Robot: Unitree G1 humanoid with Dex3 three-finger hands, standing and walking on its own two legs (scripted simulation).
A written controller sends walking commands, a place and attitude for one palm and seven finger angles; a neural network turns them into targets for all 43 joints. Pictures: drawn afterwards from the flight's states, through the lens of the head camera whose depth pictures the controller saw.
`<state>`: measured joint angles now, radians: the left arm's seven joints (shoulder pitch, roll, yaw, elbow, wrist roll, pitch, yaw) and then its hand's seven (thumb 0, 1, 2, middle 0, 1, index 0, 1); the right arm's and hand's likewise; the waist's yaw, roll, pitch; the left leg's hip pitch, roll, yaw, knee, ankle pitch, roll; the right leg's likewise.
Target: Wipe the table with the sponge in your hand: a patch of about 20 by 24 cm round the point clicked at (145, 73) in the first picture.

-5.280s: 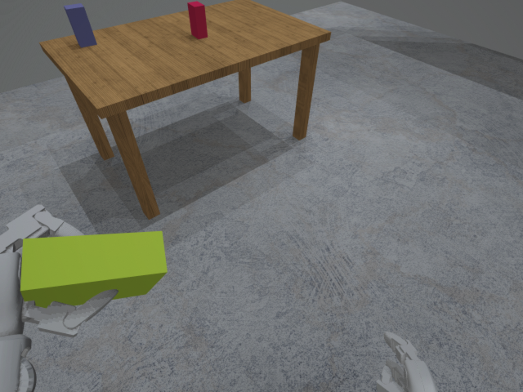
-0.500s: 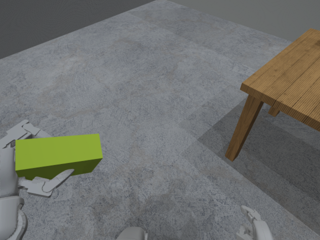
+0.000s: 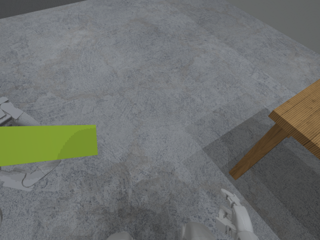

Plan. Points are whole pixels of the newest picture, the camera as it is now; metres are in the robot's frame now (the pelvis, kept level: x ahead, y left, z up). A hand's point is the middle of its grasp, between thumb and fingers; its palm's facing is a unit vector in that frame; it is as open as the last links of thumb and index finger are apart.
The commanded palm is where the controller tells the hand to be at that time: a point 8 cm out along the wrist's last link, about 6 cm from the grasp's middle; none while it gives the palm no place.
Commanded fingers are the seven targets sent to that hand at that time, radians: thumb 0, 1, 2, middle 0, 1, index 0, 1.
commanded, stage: turn to face it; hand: left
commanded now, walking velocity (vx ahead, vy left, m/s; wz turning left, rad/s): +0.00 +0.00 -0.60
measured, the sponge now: (60, 144) +0.25 +0.19 +0.16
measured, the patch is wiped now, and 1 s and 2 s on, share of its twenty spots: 0.00 0.00 0.00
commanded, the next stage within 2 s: none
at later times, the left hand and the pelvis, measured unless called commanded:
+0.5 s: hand (136, 107) +0.31 +0.07 +0.20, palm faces +0.10 -0.87 -0.49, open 9.1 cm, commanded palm +0.27 +0.15 +0.19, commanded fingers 0.00 0.10 1.30 -1.20 -1.60 -1.20 -1.60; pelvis +0.05 -0.08 +0.01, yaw -13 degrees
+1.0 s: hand (149, 114) +0.30 +0.05 +0.20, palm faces -0.02 -0.88 -0.48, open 9.1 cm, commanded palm +0.28 +0.09 +0.19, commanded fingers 0.00 0.10 1.30 -1.20 -1.60 -1.20 -1.60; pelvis +0.00 -0.06 +0.01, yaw -32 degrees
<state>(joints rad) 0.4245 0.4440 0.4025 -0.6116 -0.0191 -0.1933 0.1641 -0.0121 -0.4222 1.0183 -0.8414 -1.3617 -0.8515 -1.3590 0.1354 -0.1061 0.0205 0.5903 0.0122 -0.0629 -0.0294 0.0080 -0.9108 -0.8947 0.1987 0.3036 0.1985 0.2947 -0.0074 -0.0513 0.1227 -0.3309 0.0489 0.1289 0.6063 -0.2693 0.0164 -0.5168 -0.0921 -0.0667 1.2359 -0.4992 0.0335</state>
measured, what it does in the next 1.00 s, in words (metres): steps on the spot, turning right: right foot, then left foot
